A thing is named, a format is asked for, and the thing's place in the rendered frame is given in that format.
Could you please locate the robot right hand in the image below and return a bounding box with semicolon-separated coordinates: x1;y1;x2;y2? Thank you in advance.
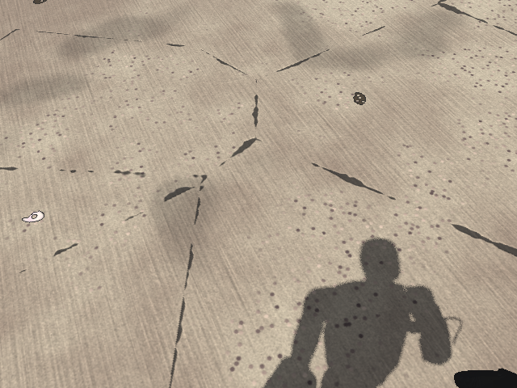
454;368;517;388

